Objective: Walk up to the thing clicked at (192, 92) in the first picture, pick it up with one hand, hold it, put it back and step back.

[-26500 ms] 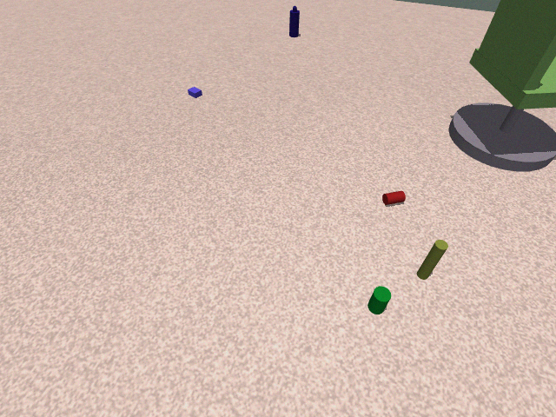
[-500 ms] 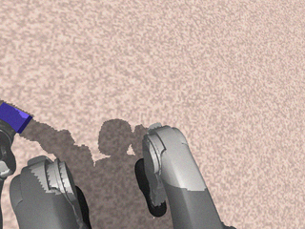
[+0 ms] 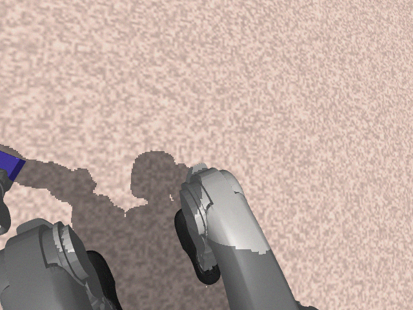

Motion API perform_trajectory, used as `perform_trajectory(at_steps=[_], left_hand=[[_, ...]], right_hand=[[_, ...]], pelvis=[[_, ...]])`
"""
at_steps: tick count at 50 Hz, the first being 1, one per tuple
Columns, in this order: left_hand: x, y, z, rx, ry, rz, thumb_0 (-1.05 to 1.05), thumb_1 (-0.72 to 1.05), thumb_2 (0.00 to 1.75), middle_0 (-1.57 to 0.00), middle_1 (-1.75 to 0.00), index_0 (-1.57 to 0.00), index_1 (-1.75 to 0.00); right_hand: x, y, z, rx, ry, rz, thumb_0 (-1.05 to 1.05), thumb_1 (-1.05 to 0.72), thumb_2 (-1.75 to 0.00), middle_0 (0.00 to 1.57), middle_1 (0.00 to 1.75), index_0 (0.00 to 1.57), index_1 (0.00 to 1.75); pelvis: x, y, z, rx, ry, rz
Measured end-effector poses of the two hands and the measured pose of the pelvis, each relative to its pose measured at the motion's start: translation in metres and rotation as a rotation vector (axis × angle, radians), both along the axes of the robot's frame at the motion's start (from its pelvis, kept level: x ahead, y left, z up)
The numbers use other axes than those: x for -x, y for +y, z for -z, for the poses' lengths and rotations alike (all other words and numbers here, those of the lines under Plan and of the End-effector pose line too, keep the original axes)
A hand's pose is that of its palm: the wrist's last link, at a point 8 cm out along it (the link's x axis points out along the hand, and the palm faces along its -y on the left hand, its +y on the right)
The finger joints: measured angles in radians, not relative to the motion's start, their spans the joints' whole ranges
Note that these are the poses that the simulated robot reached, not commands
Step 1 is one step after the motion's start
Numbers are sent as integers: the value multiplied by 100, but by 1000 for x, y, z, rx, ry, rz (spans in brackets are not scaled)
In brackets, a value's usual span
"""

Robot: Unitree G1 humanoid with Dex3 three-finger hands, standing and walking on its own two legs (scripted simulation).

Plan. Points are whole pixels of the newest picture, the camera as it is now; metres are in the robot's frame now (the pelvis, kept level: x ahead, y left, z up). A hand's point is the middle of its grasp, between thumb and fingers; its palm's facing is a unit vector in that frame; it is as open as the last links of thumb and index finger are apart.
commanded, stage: approach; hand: left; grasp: from above
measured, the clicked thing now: out of the picture +0.45 +0.28 -0.31
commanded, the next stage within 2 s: rest palm in 0.02 s
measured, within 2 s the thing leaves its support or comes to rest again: neither
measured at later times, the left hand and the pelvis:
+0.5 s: hand out of the picture +0.43 +0.29 -0.20, palm faces -0.30 -0.34 -0.89, open 13.9 cm; pelvis +0.00 +0.00 +0.00, yaw +1 degrees
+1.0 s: hand out of the picture +0.46 +0.28 -0.26, palm faces -0.24 -0.35 -0.90, open 13.3 cm; pelvis +0.01 +0.01 +0.00, yaw -4 degrees
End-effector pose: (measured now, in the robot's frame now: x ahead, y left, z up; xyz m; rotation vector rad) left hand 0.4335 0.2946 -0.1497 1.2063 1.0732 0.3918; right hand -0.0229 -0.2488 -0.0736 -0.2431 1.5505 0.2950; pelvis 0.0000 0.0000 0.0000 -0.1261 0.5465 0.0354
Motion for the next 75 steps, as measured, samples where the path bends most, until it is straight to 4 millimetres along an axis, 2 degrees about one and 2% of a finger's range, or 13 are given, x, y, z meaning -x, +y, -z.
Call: perform_trajectory(at_steps=[3,6,12,15,19,23,28,32,36,45,54,61,75], left_hand=[[4,11,9,22,-26,11,0,-52,93,-12,-111,-14,-108],[-6,16,9,33,-94,51,0,-53,94,-12,-109,-13,-108],[-35,14,-25,-6,-170,134,0,-56,98,-12,-106,-12,-106],[-32,8,-37,-21,-100,142,0,-57,100,-12,-104,-11,-105],[-21,2,-37,-19,-33,110,0,-56,99,-12,-104,-11,-105],[-10,-3,-21,-12,-6,89,0,-53,95,-12,-106,-12,-105],[-2,-9,12,11,0,97,0,-49,92,-12,-109,-14,-107],[-3,-14,37,35,-12,113,0,-49,91,-12,-110,-14,-108],[-12,-18,49,35,-50,122,0,-50,92,-13,-110,-14,-108],[-36,-17,49,2,-98,69,0,-48,103,-16,-112,-17,-112],[-22,-6,60,-3,-35,54,1,-46,96,-14,-113,-16,-111],[-14,0,68,11,-54,59,0,-47,93,-14,-112,-16,-110],[-29,-4,64,-8,-79,79,0,-51,99,-14,-110,-14,-110]], right_hand=[[-4,-1,1,27,-14,-25,0,-93,-90,20,30,19,30],[-11,-1,-1,52,-24,-40,0,-93,-90,20,30,19,30],[-38,1,-6,67,-78,-20,0,-93,-91,20,30,19,30],[-51,1,-5,54,-115,-13,0,-93,-91,20,30,19,30],[-58,1,-2,28,-149,-29,0,-93,-91,20,30,19,30],[-49,-2,0,15,-132,-56,0,-92,-91,20,30,19,30],[-26,-7,-4,41,-65,-84,0,-93,-91,20,30,19,30],[-9,-9,-13,83,-14,-78,0,-93,-91,20,30,19,30],[0,-6,-25,88,43,-88,0,-93,-91,20,30,19,30],[-6,8,-37,34,50,-123,0,-94,-91,20,30,19,30],[-16,25,-28,-17,-4,-151,0,-94,-91,20,30,19,30],[-20,24,-27,6,-32,-173,1,-95,-91,20,30,19,30],[-12,23,-44,35,-23,-189,0,-94,-92,20,30,19,30]], pelvis=[[3,0,5,3,-15,-7],[2,2,7,12,-19,-12],[-11,8,0,24,30,-18],[-16,10,-6,25,47,-21],[-14,10,-10,19,36,-19],[-7,6,-7,7,20,-18],[0,0,1,1,2,-17],[1,0,6,11,-9,-10],[-3,2,6,29,-8,-2],[-12,9,4,68,-20,11],[-8,13,6,87,-44,17],[-2,14,10,95,-71,17],[-1,16,6,117,-86,19]])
